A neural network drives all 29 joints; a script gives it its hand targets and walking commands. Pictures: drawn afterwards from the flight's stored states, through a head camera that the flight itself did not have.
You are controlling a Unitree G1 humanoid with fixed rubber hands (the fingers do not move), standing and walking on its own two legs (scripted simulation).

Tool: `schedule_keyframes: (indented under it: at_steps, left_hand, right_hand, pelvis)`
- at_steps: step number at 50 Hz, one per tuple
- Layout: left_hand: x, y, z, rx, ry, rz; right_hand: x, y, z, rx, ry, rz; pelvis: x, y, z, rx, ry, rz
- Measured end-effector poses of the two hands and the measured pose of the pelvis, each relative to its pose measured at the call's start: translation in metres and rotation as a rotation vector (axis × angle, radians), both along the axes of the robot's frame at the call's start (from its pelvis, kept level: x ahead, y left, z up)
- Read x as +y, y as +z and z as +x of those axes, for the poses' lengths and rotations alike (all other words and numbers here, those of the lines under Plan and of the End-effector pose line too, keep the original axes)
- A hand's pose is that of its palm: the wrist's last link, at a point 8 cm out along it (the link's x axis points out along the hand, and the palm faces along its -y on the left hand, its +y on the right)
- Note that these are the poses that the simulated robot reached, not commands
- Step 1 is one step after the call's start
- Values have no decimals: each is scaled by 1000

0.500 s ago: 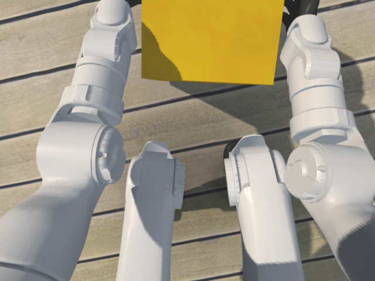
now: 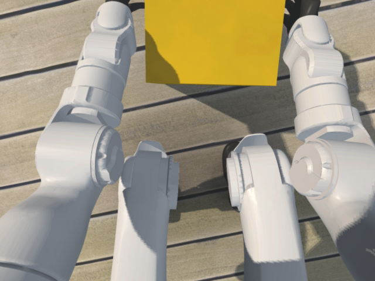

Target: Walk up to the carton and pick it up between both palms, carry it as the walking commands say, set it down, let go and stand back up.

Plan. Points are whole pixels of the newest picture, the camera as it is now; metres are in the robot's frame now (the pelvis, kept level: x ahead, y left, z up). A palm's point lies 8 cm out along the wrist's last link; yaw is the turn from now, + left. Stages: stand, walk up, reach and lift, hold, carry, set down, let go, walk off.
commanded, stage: set down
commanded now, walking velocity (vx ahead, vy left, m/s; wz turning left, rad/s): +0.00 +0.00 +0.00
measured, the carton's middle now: (207, 30) +0.52 -0.04 -0.25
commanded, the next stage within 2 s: none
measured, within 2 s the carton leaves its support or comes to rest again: neither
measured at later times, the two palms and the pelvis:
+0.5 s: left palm (121, 6) +0.54 +0.11 -0.17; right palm (302, 18) +0.51 -0.18 -0.17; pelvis +0.00 +0.00 -0.01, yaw +0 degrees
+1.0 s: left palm (102, 5) +0.54 +0.14 -0.18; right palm (307, 21) +0.51 -0.20 -0.18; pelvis -0.01 -0.01 +0.00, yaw +0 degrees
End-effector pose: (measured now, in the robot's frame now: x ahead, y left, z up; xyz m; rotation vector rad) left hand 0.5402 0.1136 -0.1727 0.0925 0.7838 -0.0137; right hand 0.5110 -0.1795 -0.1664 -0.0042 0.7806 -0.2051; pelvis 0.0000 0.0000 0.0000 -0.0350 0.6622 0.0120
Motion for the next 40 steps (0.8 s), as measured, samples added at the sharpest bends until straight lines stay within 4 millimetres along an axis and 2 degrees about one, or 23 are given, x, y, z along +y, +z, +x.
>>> schedule_keyframes:
  at_steps: [40]
  left_hand:
    - [-1,-5,1,-53,-37,-23]
  right_hand:
    - [-6,-8,0,-20,19,-4]
  pelvis:
    - [-4,-7,-8,-59,1,2]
